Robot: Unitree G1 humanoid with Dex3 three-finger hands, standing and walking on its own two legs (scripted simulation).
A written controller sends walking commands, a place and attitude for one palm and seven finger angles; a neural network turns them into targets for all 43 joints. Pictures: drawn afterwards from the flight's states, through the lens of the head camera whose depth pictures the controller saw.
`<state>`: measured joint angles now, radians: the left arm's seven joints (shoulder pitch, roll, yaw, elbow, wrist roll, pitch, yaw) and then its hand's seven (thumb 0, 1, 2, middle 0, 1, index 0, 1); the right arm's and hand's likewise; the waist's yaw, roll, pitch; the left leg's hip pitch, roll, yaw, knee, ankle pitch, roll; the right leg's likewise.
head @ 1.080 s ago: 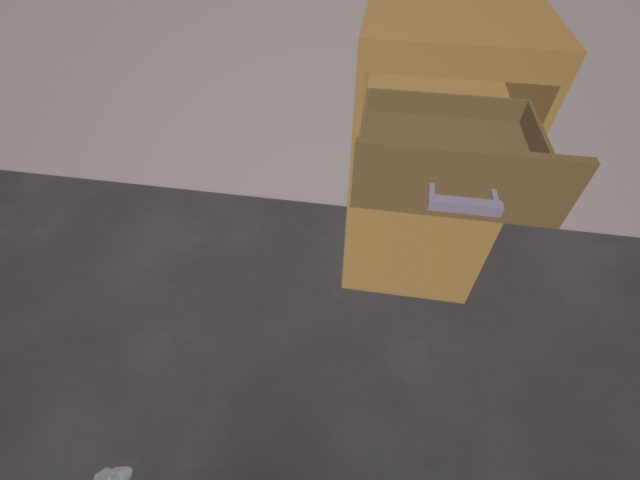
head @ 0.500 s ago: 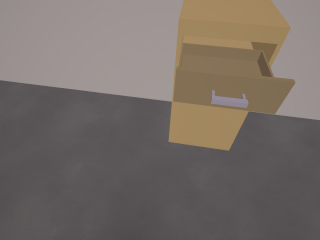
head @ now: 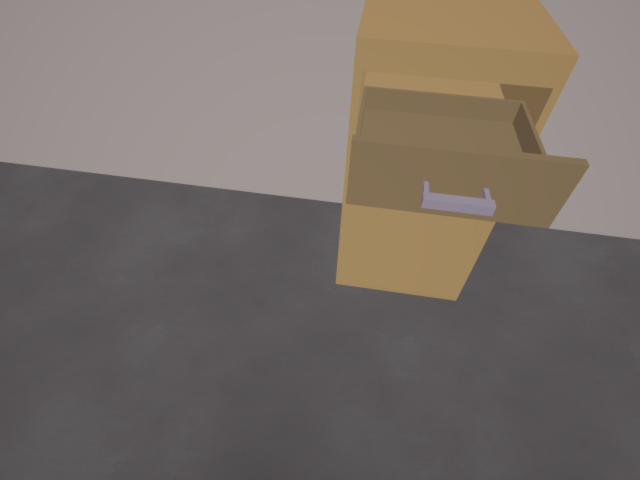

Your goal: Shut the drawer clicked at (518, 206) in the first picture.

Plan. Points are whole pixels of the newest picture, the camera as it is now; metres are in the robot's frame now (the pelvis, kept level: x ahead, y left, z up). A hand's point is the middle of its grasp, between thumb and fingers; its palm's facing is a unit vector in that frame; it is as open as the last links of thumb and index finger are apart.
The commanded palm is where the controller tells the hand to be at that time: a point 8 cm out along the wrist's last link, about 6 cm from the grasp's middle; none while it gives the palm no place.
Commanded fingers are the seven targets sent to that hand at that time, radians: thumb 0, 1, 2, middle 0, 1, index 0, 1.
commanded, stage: look at it before walking up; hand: left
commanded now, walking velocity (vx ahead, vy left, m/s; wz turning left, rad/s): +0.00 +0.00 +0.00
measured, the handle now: (456, 196) +0.62 -0.23 -0.01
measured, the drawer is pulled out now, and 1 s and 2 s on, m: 0.29 0.29 0.29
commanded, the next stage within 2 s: walk to a spot facing it in 0.36 s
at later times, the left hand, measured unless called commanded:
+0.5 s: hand out of the picture +0.08 +0.24 -0.16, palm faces -0.03 -0.95 -0.32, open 7.4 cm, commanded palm none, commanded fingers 0.00 0.90 0.90 -0.20 -0.30 -0.20 -0.30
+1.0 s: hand out of the picture +0.05 +0.14 -0.17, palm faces -0.17 -0.94 -0.28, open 7.4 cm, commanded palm none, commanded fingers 0.00 0.90 0.90 -0.20 -0.30 -0.20 -0.30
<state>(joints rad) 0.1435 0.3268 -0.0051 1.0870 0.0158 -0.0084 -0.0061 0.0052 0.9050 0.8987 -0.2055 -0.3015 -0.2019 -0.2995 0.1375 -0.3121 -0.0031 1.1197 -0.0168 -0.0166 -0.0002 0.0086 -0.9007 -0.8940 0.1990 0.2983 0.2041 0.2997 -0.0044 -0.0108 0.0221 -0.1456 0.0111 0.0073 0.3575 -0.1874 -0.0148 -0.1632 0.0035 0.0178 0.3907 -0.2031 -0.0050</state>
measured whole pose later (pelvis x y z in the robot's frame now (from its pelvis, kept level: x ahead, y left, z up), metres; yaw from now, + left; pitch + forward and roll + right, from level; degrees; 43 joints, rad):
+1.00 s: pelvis -0.02 -0.05 -0.01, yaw -14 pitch +0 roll +3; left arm 0.28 0.19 0.05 0.94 0.02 0.03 0.00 0.00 0.91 0.90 -0.20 -0.30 -0.20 -0.30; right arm 0.15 -0.23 -0.07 0.98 -0.02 0.06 -0.01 0.01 -0.90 -0.89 0.20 0.30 0.20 0.30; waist 0.03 0.02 0.10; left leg -0.45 0.06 0.02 1.10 -0.41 -0.05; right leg -0.31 0.06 -0.01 0.60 -0.28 -0.10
